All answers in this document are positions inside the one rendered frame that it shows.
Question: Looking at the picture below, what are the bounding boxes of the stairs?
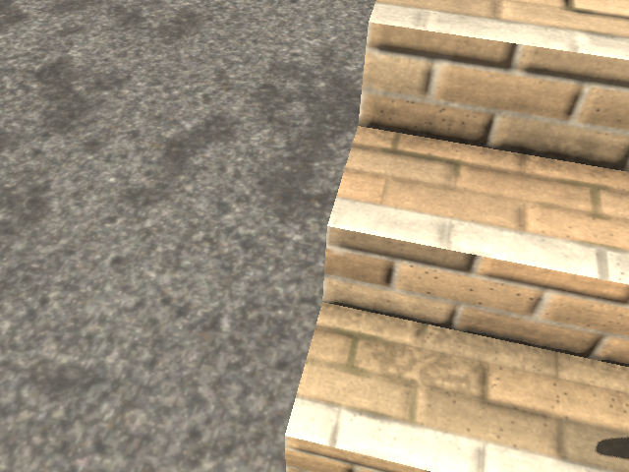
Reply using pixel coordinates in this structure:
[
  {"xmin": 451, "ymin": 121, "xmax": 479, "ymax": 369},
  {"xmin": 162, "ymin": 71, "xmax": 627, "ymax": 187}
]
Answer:
[{"xmin": 285, "ymin": 0, "xmax": 629, "ymax": 472}]

